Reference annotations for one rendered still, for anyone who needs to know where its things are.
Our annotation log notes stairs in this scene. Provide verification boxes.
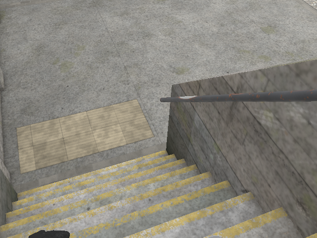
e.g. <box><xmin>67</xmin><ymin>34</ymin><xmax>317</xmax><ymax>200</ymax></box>
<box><xmin>0</xmin><ymin>150</ymin><xmax>317</xmax><ymax>238</ymax></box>

